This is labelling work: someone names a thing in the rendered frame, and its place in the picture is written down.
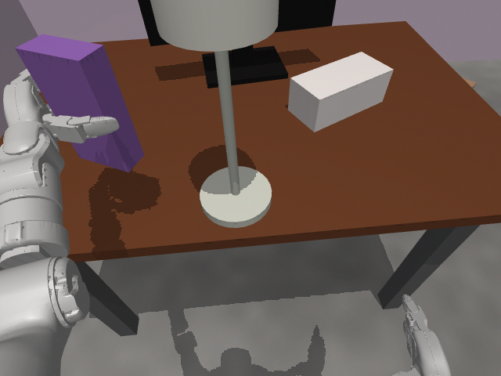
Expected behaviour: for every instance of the right robot hand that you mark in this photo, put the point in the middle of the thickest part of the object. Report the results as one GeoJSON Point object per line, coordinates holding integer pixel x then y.
{"type": "Point", "coordinates": [423, 345]}

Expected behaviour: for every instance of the left robot arm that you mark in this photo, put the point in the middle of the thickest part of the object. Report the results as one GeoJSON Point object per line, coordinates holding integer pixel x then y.
{"type": "Point", "coordinates": [42, 295]}

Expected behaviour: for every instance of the table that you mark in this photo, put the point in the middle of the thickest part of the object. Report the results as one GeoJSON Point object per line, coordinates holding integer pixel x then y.
{"type": "Point", "coordinates": [426, 158]}

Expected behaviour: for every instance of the left robot hand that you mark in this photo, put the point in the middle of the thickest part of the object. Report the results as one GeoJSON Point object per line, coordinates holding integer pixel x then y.
{"type": "Point", "coordinates": [22, 102]}

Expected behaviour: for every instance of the desk lamp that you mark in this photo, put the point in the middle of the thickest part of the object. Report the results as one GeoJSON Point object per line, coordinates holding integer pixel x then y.
{"type": "Point", "coordinates": [236, 196]}

